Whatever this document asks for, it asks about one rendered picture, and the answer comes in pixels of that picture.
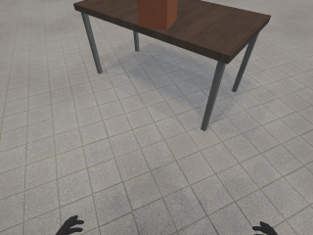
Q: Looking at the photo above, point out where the robot left hand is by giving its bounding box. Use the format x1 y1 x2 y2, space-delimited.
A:
56 215 84 235

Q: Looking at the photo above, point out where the carton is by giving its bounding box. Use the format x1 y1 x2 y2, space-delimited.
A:
137 0 178 31

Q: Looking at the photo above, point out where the table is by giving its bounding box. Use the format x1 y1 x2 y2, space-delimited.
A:
73 0 271 131

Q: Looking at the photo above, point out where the robot right hand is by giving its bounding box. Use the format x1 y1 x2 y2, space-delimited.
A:
252 221 278 235

